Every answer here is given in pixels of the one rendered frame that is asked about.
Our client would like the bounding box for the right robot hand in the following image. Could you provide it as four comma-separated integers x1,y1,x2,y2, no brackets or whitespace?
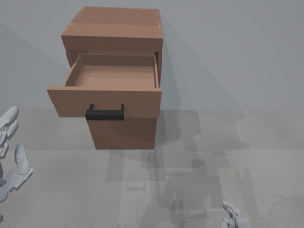
221,201,252,228

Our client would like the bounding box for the handle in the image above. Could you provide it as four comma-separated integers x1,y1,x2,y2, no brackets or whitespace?
85,104,124,121

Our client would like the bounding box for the cabinet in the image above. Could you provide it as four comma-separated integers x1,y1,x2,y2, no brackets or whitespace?
61,6,163,150

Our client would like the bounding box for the left robot hand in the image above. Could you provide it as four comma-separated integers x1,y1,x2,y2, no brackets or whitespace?
0,106,33,203

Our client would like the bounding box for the drawer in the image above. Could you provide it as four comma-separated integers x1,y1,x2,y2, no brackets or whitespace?
47,53,162,118

